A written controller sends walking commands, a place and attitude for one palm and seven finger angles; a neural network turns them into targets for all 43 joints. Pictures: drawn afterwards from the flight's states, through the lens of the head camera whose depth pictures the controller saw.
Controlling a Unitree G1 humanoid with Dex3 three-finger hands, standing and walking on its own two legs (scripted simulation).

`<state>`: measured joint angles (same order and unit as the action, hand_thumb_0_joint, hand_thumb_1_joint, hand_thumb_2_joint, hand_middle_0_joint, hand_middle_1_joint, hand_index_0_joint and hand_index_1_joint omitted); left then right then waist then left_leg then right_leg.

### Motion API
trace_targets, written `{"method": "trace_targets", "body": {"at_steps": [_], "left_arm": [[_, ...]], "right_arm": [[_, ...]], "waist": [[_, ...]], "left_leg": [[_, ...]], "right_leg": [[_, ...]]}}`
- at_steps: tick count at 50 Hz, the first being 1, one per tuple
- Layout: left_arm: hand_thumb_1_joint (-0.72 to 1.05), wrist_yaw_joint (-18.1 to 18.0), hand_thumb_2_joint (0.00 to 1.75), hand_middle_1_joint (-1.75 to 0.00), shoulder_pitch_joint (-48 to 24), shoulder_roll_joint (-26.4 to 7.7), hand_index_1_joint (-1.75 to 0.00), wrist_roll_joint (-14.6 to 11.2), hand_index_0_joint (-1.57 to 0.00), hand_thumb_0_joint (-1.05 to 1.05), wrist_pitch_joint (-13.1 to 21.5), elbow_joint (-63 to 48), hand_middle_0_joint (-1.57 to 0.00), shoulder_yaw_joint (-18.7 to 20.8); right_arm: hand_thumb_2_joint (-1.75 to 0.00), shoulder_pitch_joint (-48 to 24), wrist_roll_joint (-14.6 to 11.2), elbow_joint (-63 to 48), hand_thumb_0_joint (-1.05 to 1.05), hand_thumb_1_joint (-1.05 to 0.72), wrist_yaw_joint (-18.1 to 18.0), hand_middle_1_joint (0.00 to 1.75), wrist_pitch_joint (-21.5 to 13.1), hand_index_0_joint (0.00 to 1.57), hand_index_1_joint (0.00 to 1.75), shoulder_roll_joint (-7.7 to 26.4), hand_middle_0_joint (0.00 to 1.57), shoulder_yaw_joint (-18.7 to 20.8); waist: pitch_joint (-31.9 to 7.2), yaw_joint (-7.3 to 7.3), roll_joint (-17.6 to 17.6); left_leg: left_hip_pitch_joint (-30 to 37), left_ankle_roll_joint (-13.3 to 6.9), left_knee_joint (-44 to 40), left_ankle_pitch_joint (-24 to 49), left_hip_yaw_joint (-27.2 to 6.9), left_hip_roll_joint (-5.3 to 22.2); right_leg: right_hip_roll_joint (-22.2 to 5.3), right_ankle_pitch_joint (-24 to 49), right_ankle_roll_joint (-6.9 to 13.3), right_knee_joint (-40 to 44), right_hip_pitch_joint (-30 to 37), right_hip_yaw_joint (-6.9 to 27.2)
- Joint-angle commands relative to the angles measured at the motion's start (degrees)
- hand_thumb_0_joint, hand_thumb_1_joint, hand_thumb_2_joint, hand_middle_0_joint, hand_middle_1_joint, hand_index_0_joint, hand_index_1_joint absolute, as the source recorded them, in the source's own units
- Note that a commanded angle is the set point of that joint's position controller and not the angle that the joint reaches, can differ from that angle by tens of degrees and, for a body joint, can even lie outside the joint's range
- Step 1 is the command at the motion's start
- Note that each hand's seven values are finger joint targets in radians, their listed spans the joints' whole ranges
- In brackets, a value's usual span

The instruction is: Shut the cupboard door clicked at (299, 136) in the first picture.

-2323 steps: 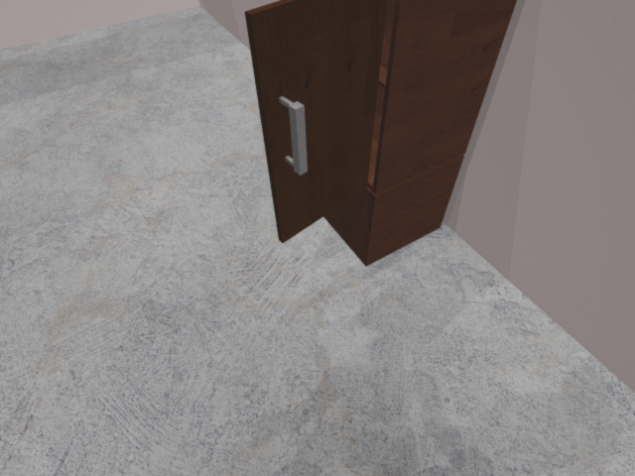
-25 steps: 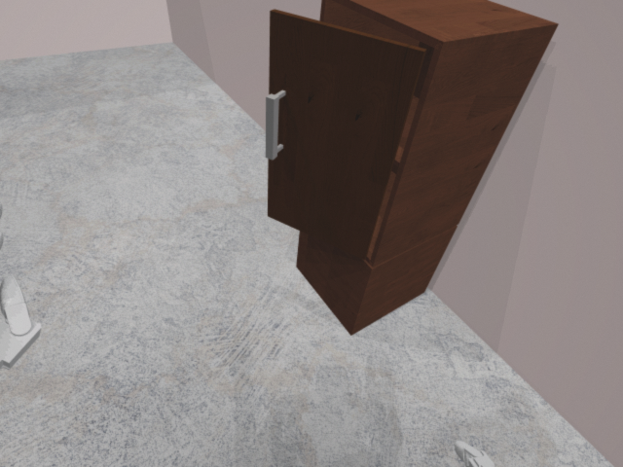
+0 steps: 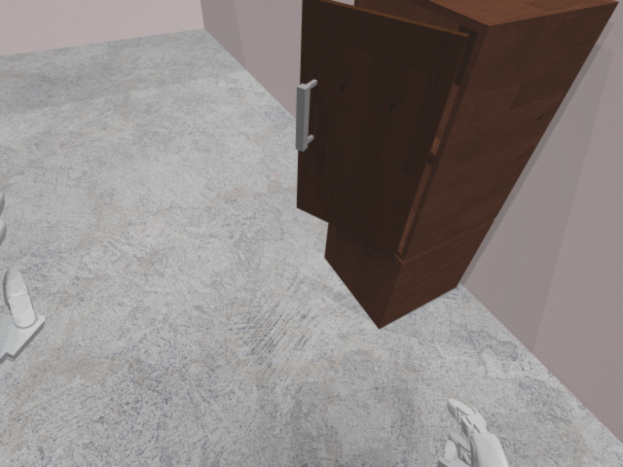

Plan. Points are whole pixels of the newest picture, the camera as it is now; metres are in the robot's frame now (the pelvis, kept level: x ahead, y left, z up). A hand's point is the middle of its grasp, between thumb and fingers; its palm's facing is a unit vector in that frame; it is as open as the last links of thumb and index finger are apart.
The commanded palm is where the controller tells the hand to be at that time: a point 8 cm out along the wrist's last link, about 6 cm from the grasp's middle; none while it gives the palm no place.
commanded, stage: let the arm hang, fingers relaxed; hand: left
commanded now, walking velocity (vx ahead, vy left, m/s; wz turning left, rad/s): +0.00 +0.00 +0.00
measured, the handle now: (307, 115) +0.88 +0.05 +0.00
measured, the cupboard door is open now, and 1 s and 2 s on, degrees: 28 28 28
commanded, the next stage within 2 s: look to check the result in 1.16 s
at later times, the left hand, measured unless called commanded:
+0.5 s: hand out of the picture -0.01 +0.19 -0.18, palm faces +0.04 -0.98 -0.20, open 7.0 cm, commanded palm none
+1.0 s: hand out of the picture -0.04 +0.16 -0.17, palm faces +0.03 -0.99 -0.13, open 7.4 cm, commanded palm none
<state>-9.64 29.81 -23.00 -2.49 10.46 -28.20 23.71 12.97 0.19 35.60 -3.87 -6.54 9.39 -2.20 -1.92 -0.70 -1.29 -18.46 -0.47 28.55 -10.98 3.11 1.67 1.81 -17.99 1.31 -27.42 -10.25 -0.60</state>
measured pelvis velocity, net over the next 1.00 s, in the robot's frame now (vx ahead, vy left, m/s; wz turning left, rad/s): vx -0.01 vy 0.02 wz -0.01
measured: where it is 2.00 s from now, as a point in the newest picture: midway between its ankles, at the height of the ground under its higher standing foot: outside the picture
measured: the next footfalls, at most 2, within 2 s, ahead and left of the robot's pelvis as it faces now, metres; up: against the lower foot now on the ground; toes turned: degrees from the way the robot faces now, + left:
none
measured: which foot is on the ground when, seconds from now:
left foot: down 0.00-1.00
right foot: down 0.00-1.00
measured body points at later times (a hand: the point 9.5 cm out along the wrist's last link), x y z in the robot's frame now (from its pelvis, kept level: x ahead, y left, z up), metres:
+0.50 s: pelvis +0.00 +0.00 +0.00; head +0.02 +0.02 +0.45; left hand -0.01 +0.24 -0.16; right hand +0.02 -0.26 -0.14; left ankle +0.04 +0.11 -0.74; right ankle -0.04 -0.10 -0.74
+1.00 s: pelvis -0.01 +0.02 +0.00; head -0.02 +0.02 +0.45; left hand -0.05 +0.22 -0.16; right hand -0.03 -0.19 -0.16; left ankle +0.04 +0.11 -0.74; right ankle -0.04 -0.10 -0.74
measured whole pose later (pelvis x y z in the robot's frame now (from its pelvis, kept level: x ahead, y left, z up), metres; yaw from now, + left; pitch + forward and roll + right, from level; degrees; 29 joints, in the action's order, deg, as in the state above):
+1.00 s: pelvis -0.01 +0.02 +0.00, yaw +0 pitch -3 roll +0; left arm -1.9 20.8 -5.8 0.6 -0.2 65.3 -0.6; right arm 18.8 0.8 64.8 -1.8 1.0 6.4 0.1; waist 0.2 -0.4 0.0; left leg -13.3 -2.0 24.0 -8.4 4.5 0.4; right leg 0.4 -15.6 0.1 -23.8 -5.8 0.3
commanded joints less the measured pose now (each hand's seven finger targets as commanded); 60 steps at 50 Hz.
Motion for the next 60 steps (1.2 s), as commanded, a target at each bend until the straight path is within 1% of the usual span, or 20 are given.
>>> {"method": "trace_targets", "body": {"at_steps": [1,2,3,4,6,7,8,10,12,15,17,19,20,21,22,27,31,36,45,60], "left_arm": [[0.90,-1.02,0.90,-0.30,1.58,-10.00,-0.30,-0.84,-0.20,0.00,2.71,-8.69,-0.20,7.43],[0.90,-0.93,0.90,-0.30,1.96,-9.99,-0.30,-0.99,-0.20,0.00,2.18,-7.16,-0.20,7.39],[0.90,7.59,0.90,-0.30,-2.46,0.31,-0.30,3.46,-0.20,0.00,-6.41,31.24,-0.20,-18.57],[0.90,8.85,0.90,-0.30,-2.68,1.51,-0.30,3.46,-0.20,0.00,-10.40,33.39,-0.20,-17.79],[0.90,9.52,0.90,-0.30,-7.23,2.33,-0.30,3.45,-0.20,0.00,-11.04,37.81,-0.20,-19.24],[0.90,9.67,0.90,-0.30,-8.95,1.38,-0.30,3.73,-0.20,0.00,-10.63,41.31,-0.20,-19.40],[0.90,9.65,0.90,-0.30,-10.47,0.51,-0.30,3.70,-0.20,0.00,-10.60,43.97,-0.20,-19.55],[0.90,9.37,0.90,-0.30,-12.87,-0.62,-0.30,3.89,-0.20,0.00,-10.40,51.20,-0.20,-19.73],[0.90,8.76,0.90,-0.30,-13.62,-0.54,-0.30,3.82,-0.20,0.00,-10.59,58.74,-0.20,-20.52],[0.90,8.21,0.90,-0.30,-14.03,1.93,-0.30,3.32,-0.20,0.00,-11.14,68.22,-0.20,-21.73],[0.90,8.23,0.90,-0.30,-12.62,2.39,-0.30,3.27,-0.20,0.00,-10.95,73.86,-0.20,-21.82],[0.90,8.16,0.90,-0.30,-11.16,5.23,-0.30,3.42,-0.20,0.00,-10.80,77.61,-0.20,-20.99],[0.90,8.25,0.90,-0.30,-10.82,4.83,-0.30,3.28,-0.20,0.00,-10.74,79.38,-0.20,-21.22],[0.90,8.30,0.90,-0.30,-10.53,4.91,-0.30,3.18,-0.20,0.00,-10.63,80.93,-0.20,-21.38],[0.90,8.26,0.90,-0.30,-10.25,4.61,-0.30,3.19,-0.20,0.00,-10.52,82.31,-0.20,-21.54],[0.90,8.16,0.90,-0.30,-8.63,5.60,-0.30,2.99,-0.20,0.00,-10.16,88.29,-0.20,-22.41],[0.90,7.86,0.90,-0.30,-7.06,7.17,-0.30,2.90,-0.20,0.00,-10.35,91.33,-0.20,-23.01],[0.90,7.57,0.90,-0.30,-5.25,8.68,-0.30,2.97,-0.20,0.00,-10.49,93.00,-0.20,-23.30],[0.90,7.23,0.90,-0.30,-3.33,10.70,-0.30,3.22,-0.20,0.00,-10.43,93.51,-0.20,-23.09],[0.90,7.33,0.90,-0.30,-3.51,10.35,-0.30,3.45,-0.20,0.00,-10.37,93.19,-0.20,-22.49]], "right_arm": [[-0.90,-3.49,-0.68,-7.69,0.00,-0.90,-0.48,0.30,-1.24,0.20,0.30,8.73,0.20,3.81],[-0.90,-3.46,-0.78,-7.63,0.00,-0.90,-0.49,0.30,-0.98,0.20,0.30,8.80,0.20,3.79],[-0.90,-9.09,-1.67,0.21,0.00,-0.90,3.93,0.30,-3.61,0.20,0.30,17.38,0.20,5.51],[-0.90,-4.40,-0.82,1.64,0.00,-0.90,3.88,0.30,-1.09,0.20,0.30,14.58,0.20,6.16],[-0.90,-2.99,-0.31,2.02,0.00,-0.90,3.41,0.30,1.68,0.20,0.30,13.56,0.20,4.92],[-0.90,-3.18,0.02,2.02,0.00,-0.90,3.34,0.30,2.53,0.20,0.30,13.38,0.20,4.61],[-0.90,-3.06,0.25,1.55,0.00,-0.90,3.21,0.30,3.38,0.20,0.30,13.81,0.20,4.38],[-0.90,-3.41,0.92,2.69,0.00,-0.90,3.16,0.30,4.61,0.20,0.30,14.09,0.20,4.45],[-0.90,-3.25,1.48,5.09,0.00,-0.90,3.26,0.30,5.57,0.20,0.30,13.27,0.20,4.18],[-0.90,-2.48,1.41,10.00,0.00,-0.90,2.99,0.30,6.54,0.20,0.30,10.83,0.20,3.07],[-0.90,-2.48,1.11,12.97,0.00,-0.90,2.71,0.30,6.73,0.20,0.30,10.56,0.20,2.96],[-0.90,-1.11,1.39,15.40,0.00,-0.90,2.22,0.30,6.67,0.20,0.30,8.66,0.20,3.27],[-0.90,-0.56,1.20,16.65,0.00,-0.90,2.14,0.30,6.68,0.20,0.30,8.48,0.20,3.22],[-0.90,0.16,1.13,17.76,0.00,-0.90,2.03,0.30,6.60,0.20,0.30,8.36,0.20,3.19],[-0.90,0.75,0.89,18.47,0.00,-0.90,1.88,0.30,6.70,0.20,0.30,8.87,0.20,3.39],[-0.90,3.95,0.34,22.94,0.00,-0.90,1.52,0.30,6.55,0.20,0.30,8.46,0.20,3.49],[-0.90,5.84,0.37,25.50,0.00,-0.90,1.45,0.30,6.85,0.20,0.30,7.04,0.20,3.30],[-0.90,7.43,0.48,27.28,0.00,-0.90,1.49,0.30,7.10,0.20,0.30,5.37,0.20,3.23],[-0.90,9.28,0.52,28.07,0.00,-0.90,1.45,0.30,6.88,0.20,0.30,3.22,0.20,3.29],[-0.90,9.45,0.55,27.39,0.00,-0.90,1.36,0.30,6.58,0.20,0.30,4.50,0.20,3.95]], "waist": [[-9.24,0.04,5.01],[-9.08,-0.07,4.10],[-2.63,-1.20,4.06],[-5.71,-0.98,2.93],[-4.33,-0.12,-3.33],[-4.15,0.09,-8.91],[-3.63,0.00,-11.90],[-3.14,-0.06,-13.74],[-2.86,0.06,-8.11],[-0.86,0.13,2.55],[0.32,0.58,5.07],[0.56,0.60,9.45],[0.29,0.68,10.31],[0.48,0.68,10.27],[1.12,0.71,7.50],[2.96,0.44,2.32],[6.14,0.26,-0.04],[8.47,0.23,-0.17],[9.52,0.38,0.81],[9.47,0.33,2.59]], "left_leg": [[6.46,-0.32,-1.41,10.97,-3.81,4.82],[6.71,-0.11,-0.88,12.00,-3.65,4.70],[2.71,-0.37,7.48,25.92,-3.15,4.85],[6.12,0.31,6.92,24.06,-2.11,4.77],[3.68,-0.83,6.57,17.25,-3.78,4.97],[3.27,-1.21,7.08,17.07,-4.55,4.67],[2.62,-1.39,7.37,16.08,-4.95,3.69],[2.49,-1.26,7.19,13.38,-5.22,1.98],[4.59,-0.85,5.07,14.46,-5.29,1.91],[6.44,-1.26,-0.27,13.79,-6.49,3.50],[6.75,-1.25,-1.86,10.66,-6.96,3.83],[6.91,-1.39,-3.29,7.20,-6.72,3.88],[6.99,-1.44,-3.87,6.72,-6.66,4.01],[7.02,-1.38,-4.43,6.36,-6.74,4.09],[7.87,-1.37,-4.04,6.99,-6.68,4.37],[9.76,-1.54,-5.83,7.46,-6.02,5.02],[9.24,-1.54,-7.87,3.02,-5.73,4.79],[8.14,-1.54,-9.43,-1.43,-5.49,4.40],[6.28,-1.74,-10.61,-3.95,-5.97,4.10],[5.79,-1.96,-12.59,-7.59,-7.34,4.54]], "right_leg": [[-4.86,20.24,0.40,3.66,2.10,5.31],[-5.27,22.17,0.48,3.72,1.76,5.56],[-9.18,38.97,0.69,-3.69,-3.44,1.91],[-8.41,37.06,0.85,-3.19,-4.28,4.61],[-8.01,26.62,0.90,-2.78,-5.84,3.20],[-8.33,28.96,1.32,-2.48,-5.15,3.98],[-9.13,30.87,2.00,-2.25,-4.12,4.18],[-10.39,32.77,3.46,-1.90,-2.67,5.40],[-10.20,29.65,3.19,-1.39,-2.32,5.80],[-7.52,13.58,1.35,1.83,-2.21,5.07],[-6.91,9.00,1.33,5.06,-1.64,5.69],[-7.04,7.96,1.96,7.06,-0.72,5.69],[-6.97,8.29,2.05,7.58,0.23,5.85],[-6.94,8.22,2.16,8.16,0.69,5.85],[-6.89,8.86,2.14,8.86,0.29,5.69],[-6.80,9.69,2.01,10.66,-0.14,5.23],[-6.58,5.06,1.72,11.78,-1.85,5.34],[-6.32,1.30,1.61,11.94,-3.93,5.57],[-5.95,1.02,1.28,10.39,-4.99,5.17],[-5.57,1.28,1.13,9.39,-5.14,4.71]]}}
